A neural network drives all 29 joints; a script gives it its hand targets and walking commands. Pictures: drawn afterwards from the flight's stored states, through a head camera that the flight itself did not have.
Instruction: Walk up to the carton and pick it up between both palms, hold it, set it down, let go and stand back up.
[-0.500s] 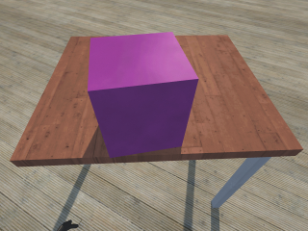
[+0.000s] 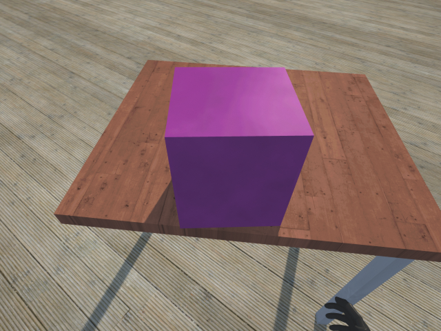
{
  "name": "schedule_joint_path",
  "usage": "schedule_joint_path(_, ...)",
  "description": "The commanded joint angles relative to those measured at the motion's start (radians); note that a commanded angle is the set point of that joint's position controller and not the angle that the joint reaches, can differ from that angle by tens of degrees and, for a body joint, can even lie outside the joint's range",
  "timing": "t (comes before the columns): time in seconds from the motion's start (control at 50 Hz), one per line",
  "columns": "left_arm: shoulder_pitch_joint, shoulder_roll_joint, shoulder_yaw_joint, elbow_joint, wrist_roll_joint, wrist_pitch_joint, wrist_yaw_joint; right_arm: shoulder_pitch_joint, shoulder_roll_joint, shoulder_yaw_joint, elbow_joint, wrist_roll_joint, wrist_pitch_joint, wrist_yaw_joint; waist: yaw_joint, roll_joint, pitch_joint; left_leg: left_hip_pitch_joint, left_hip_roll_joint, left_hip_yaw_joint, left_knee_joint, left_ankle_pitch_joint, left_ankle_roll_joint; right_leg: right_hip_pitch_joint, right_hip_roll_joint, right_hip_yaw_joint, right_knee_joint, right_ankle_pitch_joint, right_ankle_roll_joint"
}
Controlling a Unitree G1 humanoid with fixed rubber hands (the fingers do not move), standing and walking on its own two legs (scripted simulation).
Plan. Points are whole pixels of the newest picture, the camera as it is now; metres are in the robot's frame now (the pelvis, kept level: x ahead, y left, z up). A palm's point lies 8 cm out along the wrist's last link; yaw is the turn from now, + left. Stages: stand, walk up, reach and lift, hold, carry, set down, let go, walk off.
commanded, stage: walk up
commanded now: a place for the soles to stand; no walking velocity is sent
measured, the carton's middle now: (230, 150) +0.44 +0.00 +0.10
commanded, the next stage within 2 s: reach and lift in 1.66 s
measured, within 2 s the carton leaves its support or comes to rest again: neither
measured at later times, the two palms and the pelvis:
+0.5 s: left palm out of the picture +0.04 +0.30 -0.12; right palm out of the picture +0.09 -0.22 -0.10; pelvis +0.00 +0.03 +0.00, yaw +4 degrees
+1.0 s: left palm out of the picture +0.02 +0.31 -0.11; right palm out of the picture +0.12 -0.20 -0.11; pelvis +0.02 +0.05 +0.01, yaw +4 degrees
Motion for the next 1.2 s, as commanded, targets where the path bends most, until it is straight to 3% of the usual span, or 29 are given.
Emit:
schedule_joint_path(0.0, 0.018, 0.138, 0.048, -0.084, 0.001, -0.016, 0.004, 0.011, -0.136, -0.046, -0.077, 0.001, -0.023, -0.006, -0.014, 0.01, -0.056, 0.038, 0.077, -0.101, -0.097, 0.201, 0.047, -0.044, -0.151, 0.142, -0.18, 0.094, -0.013)
schedule_joint_path(0.04, 0.016, 0.137, 0.046, -0.085, 0.001, -0.012, 0.002, 0.024, -0.142, -0.048, -0.073, -0.001, -0.024, -0.006, -0.018, -0.013, -0.05, 0.018, 0.072, -0.112, -0.105, 0.18, 0.045, -0.04, -0.147, 0.124, -0.179, 0.049, -0.023)
schedule_joint_path(0.06, 0.019, 0.133, 0.045, -0.085, 0.002, -0.01, 0.002, 0.019, -0.149, -0.049, -0.078, 0.001, -0.026, -0.005, -0.011, 0.019, -0.042, 0.003, 0.071, -0.125, -0.115, 0.159, 0.047, -0.042, -0.141, 0.122, -0.172, 0.026, -0.023)
schedule_joint_path(0.14, 0.025, 0.138, 0.046, -0.075, 0.003, -0.009, 0.001, 0.031, -0.159, -0.05, -0.072, 0.0, -0.03, -0.005, -0.011, 0.054, -0.019, -0.05, 0.081, -0.169, -0.159, 0.127, 0.059, -0.016, -0.129, 0.119, -0.148, 0.007, -0.016)
schedule_joint_path(0.16, 0.05, 0.14, 0.057, -0.09, 0.017, -0.022, 0.007, 0.029, -0.173, -0.056, -0.06, -0.003, -0.018, 0.002, 0.001, 0.095, -0.031, -0.082, 0.048, -0.151, -0.129, 0.112, 0.064, 0.016, -0.146, 0.146, -0.172, -0.037, -0.028)
schedule_joint_path(0.22, 0.045, 0.201, 0.079, -0.082, 0.027, -0.028, 0.021, 0.033, -0.141, -0.058, -0.072, -0.016, -0.007, 0.015, -0.003, -0.038, 0.034, -0.144, 0.0, -0.052, 0.016, 0.029, 0.025, -0.015, -0.308, 0.24, -0.29, -0.111, -0.109)
schedule_joint_path(0.26, 0.015, 0.204, 0.079, -0.084, 0.031, -0.028, 0.026, 0.068, -0.135, -0.064, -0.074, -0.025, -0.008, 0.021, -0.02, -0.08, 0.043, -0.113, 0.019, -0.03, 0.058, -0.064, 0.018, -0.047, -0.378, 0.253, -0.295, -0.044, -0.155)
schedule_joint_path(0.28, 0.0, 0.196, 0.073, -0.085, 0.029, -0.027, 0.025, 0.075, -0.139, -0.069, -0.074, -0.025, -0.01, 0.022, -0.025, -0.075, 0.05, -0.068, 0.026, -0.039, 0.04, -0.068, 0.021, -0.097, -0.372, 0.228, -0.283, -0.015, -0.152)
schedule_joint_path(0.32, -0.014, 0.183, 0.067, -0.088, 0.023, -0.021, 0.019, 0.096, -0.144, -0.074, -0.077, -0.015, -0.019, 0.027, -0.036, -0.041, 0.027, 0.006, 0.02, -0.086, -0.062, 0.019, 0.037, -0.136, -0.284, 0.132, -0.23, -0.069, -0.09)
schedule_joint_path(0.36, 0.005, 0.145, 0.056, -0.085, 0.009, -0.012, 0.015, 0.089, -0.181, -0.085, -0.067, -0.003, -0.023, 0.025, -0.031, 0.097, 0.033, -0.044, 0.051, -0.213, -0.183, 0.076, 0.077, -0.089, -0.145, 0.05, -0.087, -0.098, -0.019)
schedule_joint_path(0.4, 0.073, 0.113, 0.048, -0.074, 0.006, -0.007, 0.013, 0.119, -0.201, -0.083, -0.044, 0.007, -0.018, 0.013, -0.023, 0.148, -0.015, -0.078, 0.125, -0.386, -0.299, -0.03, 0.15, -0.022, -0.055, 0.08, 0.023, -0.145, 0.016)
schedule_joint_path(0.42, 0.092, 0.11, 0.049, -0.07, 0.005, -0.007, 0.015, 0.107, -0.201, -0.084, -0.04, 0.008, -0.012, 0.006, -0.015, 0.143, 0.006, -0.087, 0.137, -0.42, -0.318, -0.041, 0.167, -0.035, -0.04, 0.1, 0.023, -0.149, 0.02)
schedule_joint_path(0.46, 0.129, 0.108, 0.048, -0.049, 0.008, -0.019, 0.02, 0.075, -0.185, -0.075, -0.045, 0.001, 0.001, -0.002, -0.002, 0.126, -0.007, -0.077, 0.134, -0.373, -0.321, -0.036, 0.14, -0.009, -0.05, 0.128, -0.051, -0.097, 0.012)
schedule_joint_path(0.48, 0.153, 0.114, 0.052, -0.044, 0.012, -0.028, 0.022, 0.057, -0.173, -0.067, -0.046, 0.0, 0.007, -0.001, 0.013, 0.1, -0.01, -0.093, 0.112, -0.316, -0.307, -0.041, 0.124, 0.031, -0.067, 0.147, -0.11, -0.057, 0.005)
schedule_joint_path(0.52, 0.124, 0.139, 0.058, -0.042, 0.017, -0.041, 0.025, 0.071, -0.135, -0.052, -0.035, 0.002, 0.008, 0.006, -0.01, 0.059, 0.021, -0.109, 0.063, -0.221, -0.264, 0.029, 0.072, 0.05, -0.111, 0.171, -0.16, 0.007, -0.011)
schedule_joint_path(0.58, 0.139, 0.141, 0.059, -0.035, 0.015, -0.045, 0.026, 0.093, -0.148, -0.059, -0.019, -0.003, 0.001, 0.013, -0.02, 0.049, -0.012, -0.02, 0.047, -0.184, -0.221, 0.075, 0.055, -0.004, -0.129, 0.176, -0.181, -0.004, -0.019)
schedule_joint_path(0.66, 0.154, 0.125, 0.055, -0.029, 0.008, -0.042, 0.025, 0.086, -0.149, -0.059, -0.006, -0.004, -0.001, 0.01, -0.022, -0.005, -0.024, 0.023, 0.057, -0.192, -0.206, 0.138, 0.051, -0.014, -0.122, 0.163, -0.181, 0.013, -0.016)
schedule_joint_path(0.72, 0.15, 0.12, 0.055, -0.026, 0.009, -0.035, 0.025, 0.092, -0.152, -0.059, 0.002, -0.001, 0.0, 0.005, -0.028, 0.028, 0.013, -0.003, 0.066, -0.211, -0.242, 0.153, 0.038, -0.017, -0.111, 0.14, -0.153, 0.014, -0.007)
schedule_joint_path(0.76, 0.181, 0.113, 0.053, -0.019, 0.008, -0.035, 0.027, 0.077, -0.154, -0.061, 0.002, 0.0, 0.003, 0.002, -0.016, 0.058, -0.003, 0.001, 0.063, -0.211, -0.253, 0.086, 0.044, -0.015, -0.108, 0.148, -0.156, -0.009, -0.008)
schedule_joint_path(0.8, 0.162, 0.13, 0.057, -0.016, 0.008, -0.037, 0.029, 0.076, -0.138, -0.056, 0.009, 0.001, 0.004, 0.003, -0.023, 0.028, 0.005, -0.008, 0.053, -0.2, -0.245, 0.113, 0.041, -0.008, -0.116, 0.149, -0.163, 0.011, -0.011)
schedule_joint_path(0.86, 0.173, 0.125, 0.055, -0.011, 0.008, -0.04, 0.031, 0.065, -0.146, -0.057, 0.016, 0.002, 0.002, 0.002, -0.018, 0.054, -0.034, 0.033, 0.056, -0.195, -0.237, 0.161, 0.046, 0.0, -0.115, 0.151, -0.151, 0.041, -0.006)
schedule_joint_path(0.98, 0.171, 0.129, 0.056, 0.005, 0.009, -0.034, 0.033, 0.069, -0.141, -0.055, 0.033, -0.001, 0.006, -0.001, -0.024, -0.01, 0.006, 0.033, 0.051, -0.182, -0.219, 0.218, 0.036, -0.015, -0.128, 0.153, -0.167, 0.056, -0.008)
schedule_joint_path(1.1, 0.177, 0.124, 0.055, 0.019, 0.008, -0.032, 0.037, 0.075, -0.146, -0.056, 0.056, 0.001, 0.006, -0.008, -0.02, 0.043, -0.002, 0.037, 0.058, -0.195, -0.235, 0.222, 0.022, -0.005, -0.124, 0.147, -0.149, 0.044, -0.007)
schedule_joint_path(1.14, 0.178, 0.116, 0.054, 0.023, 0.008, -0.029, 0.039, 0.075, -0.146, -0.055, 0.06, 0.004, 0.007, -0.01, -0.016, 0.036, 0.019, 0.036, 0.069, -0.21, -0.257, 0.233, 0.02, -0.002, -0.114, 0.15, -0.149, 0.046, -0.002)
schedule_joint_path(1.18, 0.178, 0.124, 0.055, 0.029, 0.01, -0.034, 0.041, 0.074, -0.141, -0.054, 0.067, 0.003, 0.008, -0.009, -0.017, 0.03, -0.008, 0.043, 0.053, -0.175, -0.228, 0.25, 0.032, 0.013, -0.128, 0.162, -0.168, 0.083, -0.005)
